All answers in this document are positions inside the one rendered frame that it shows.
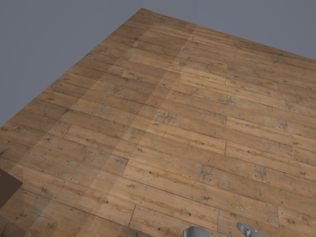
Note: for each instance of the right robot hand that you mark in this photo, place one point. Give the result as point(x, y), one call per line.
point(247, 231)

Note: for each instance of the robot right thigh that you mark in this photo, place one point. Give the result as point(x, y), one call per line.
point(195, 231)

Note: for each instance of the cabinet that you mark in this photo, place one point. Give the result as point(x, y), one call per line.
point(8, 186)

